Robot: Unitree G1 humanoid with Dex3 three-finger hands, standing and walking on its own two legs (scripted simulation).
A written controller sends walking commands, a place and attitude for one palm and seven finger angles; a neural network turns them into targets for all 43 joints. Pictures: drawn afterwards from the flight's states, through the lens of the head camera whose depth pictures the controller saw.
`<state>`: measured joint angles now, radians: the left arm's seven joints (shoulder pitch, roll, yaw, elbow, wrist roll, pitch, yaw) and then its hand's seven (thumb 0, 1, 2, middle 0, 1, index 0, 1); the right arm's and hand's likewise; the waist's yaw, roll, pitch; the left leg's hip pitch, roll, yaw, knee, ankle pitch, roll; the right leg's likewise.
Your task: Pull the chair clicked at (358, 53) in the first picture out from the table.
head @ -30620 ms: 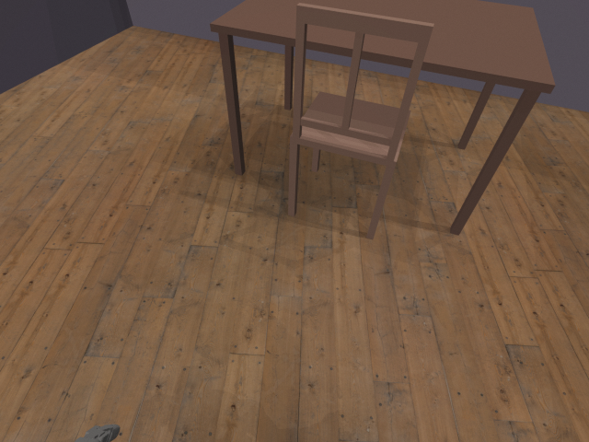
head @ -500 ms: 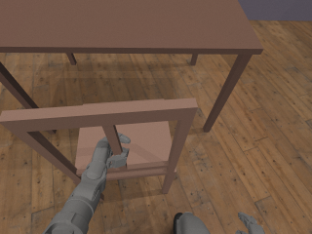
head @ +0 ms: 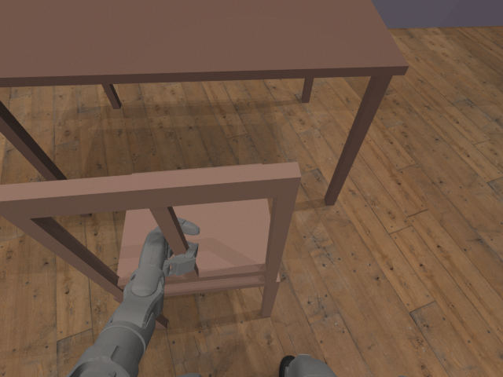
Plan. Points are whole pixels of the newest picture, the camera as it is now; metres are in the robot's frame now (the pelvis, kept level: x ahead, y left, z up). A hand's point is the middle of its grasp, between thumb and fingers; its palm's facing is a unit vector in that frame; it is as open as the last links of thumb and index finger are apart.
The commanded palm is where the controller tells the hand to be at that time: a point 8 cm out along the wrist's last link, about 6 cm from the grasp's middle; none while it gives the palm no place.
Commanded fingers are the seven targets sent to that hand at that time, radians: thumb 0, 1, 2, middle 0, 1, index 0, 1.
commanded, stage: step backward, pulling the chair out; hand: left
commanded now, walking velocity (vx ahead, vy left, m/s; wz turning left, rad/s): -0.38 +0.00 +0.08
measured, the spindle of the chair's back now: (179, 246) +0.34 +0.14 -0.07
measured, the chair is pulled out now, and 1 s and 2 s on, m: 0.31 0.42 0.62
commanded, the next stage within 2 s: stop walking, hand still on the chair in 1.38 s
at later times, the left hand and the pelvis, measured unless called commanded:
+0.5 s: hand (186, 286) +0.27 +0.12 -0.07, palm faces +0.00 -0.98 -0.18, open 5.7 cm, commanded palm +0.25 +0.17 -0.06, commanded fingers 0.00 0.90 0.90 -0.50 -1.45 -0.50 -1.45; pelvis -0.05 -0.01 +0.00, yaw +0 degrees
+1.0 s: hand (187, 321) +0.21 +0.11 -0.06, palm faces +0.03 -0.98 -0.19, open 5.7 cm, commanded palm +0.18 +0.16 -0.06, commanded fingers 0.00 0.90 0.90 -0.50 -1.45 -0.50 -1.45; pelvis -0.12 -0.03 +0.01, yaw +0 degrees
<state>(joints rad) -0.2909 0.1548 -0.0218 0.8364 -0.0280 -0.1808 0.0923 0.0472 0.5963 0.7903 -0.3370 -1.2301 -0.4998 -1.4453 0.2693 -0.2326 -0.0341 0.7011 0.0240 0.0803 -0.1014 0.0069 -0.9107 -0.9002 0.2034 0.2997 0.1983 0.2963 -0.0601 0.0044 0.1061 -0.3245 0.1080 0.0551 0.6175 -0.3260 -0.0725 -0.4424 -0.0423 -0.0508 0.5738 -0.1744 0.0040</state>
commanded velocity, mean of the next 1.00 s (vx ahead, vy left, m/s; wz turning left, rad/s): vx -0.38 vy -0.07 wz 0.06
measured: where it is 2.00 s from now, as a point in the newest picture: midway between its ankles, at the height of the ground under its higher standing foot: outside the picture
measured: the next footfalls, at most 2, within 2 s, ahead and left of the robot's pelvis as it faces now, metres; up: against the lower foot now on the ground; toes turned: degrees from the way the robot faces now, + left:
right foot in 0.80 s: -0.05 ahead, -0.15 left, +0.00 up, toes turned -2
left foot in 1.10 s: -0.10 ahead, +0.13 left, +0.00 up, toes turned +2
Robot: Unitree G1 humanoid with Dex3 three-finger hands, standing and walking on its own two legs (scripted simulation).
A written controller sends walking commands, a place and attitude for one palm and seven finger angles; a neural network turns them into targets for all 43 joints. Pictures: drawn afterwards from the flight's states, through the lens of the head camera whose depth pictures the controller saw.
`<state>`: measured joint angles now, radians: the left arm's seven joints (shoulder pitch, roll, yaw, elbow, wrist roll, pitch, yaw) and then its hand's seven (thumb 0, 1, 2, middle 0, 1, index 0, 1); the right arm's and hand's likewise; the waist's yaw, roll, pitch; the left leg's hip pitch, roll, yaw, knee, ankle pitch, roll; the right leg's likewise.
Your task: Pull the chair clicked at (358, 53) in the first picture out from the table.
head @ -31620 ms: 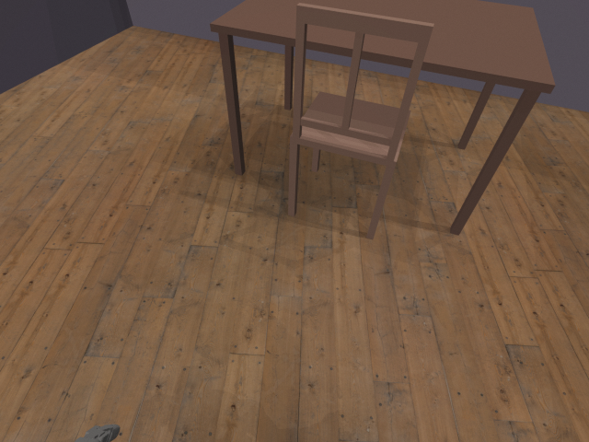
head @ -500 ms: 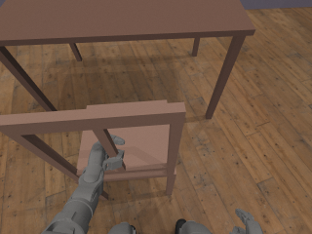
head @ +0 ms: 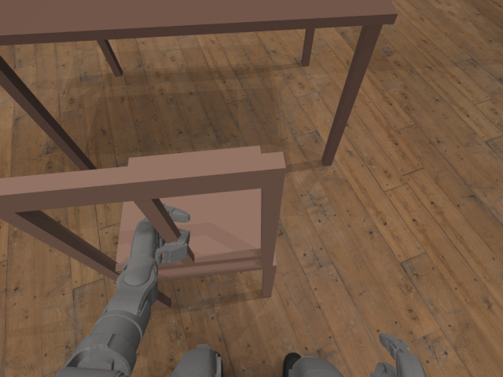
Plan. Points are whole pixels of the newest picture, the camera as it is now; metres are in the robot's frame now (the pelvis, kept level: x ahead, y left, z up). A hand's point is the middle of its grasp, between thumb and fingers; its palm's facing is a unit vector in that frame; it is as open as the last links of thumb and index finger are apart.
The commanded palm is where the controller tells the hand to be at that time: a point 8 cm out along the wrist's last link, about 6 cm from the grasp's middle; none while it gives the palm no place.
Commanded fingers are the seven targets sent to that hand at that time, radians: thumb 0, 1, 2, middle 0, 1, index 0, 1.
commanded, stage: step backward, pulling the chair out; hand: left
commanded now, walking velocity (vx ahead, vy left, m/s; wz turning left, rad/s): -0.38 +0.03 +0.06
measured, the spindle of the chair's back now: (171, 234) +0.35 +0.16 -0.08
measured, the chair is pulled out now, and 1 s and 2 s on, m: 0.42 0.62 0.62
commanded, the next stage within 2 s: stop walking, hand still on the chair in 0.38 s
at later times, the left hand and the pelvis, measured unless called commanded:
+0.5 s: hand (181, 313) +0.21 +0.12 -0.07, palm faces +0.01 -0.99 -0.17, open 5.7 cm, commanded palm +0.19 +0.18 -0.05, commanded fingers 0.00 0.90 0.90 -0.50 -1.45 -0.50 -1.45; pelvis -0.10 -0.01 -0.01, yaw +2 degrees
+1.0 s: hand (179, 370) +0.13 +0.12 -0.07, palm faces +0.00 -0.99 -0.16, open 5.8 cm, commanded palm +0.12 +0.17 -0.05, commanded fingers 0.00 0.90 0.90 -0.50 -1.45 -0.50 -1.45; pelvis -0.11 -0.01 +0.00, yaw -1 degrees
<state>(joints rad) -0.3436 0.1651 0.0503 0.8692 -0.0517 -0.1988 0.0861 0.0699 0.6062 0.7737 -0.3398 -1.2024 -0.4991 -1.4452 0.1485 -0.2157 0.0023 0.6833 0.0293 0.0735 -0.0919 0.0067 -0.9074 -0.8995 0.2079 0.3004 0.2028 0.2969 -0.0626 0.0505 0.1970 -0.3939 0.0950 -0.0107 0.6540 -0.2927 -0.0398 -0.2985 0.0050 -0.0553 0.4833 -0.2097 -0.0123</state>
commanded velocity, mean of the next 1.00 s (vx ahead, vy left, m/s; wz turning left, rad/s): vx -0.08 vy -0.02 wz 0.03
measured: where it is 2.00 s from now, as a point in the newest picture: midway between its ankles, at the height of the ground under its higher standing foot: outside the picture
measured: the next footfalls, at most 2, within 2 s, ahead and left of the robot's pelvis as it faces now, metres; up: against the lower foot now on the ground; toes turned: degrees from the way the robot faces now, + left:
left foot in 0.10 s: +0.02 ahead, +0.16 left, +0.00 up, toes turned +1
right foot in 0.30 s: -0.01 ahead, -0.14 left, +0.00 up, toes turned -4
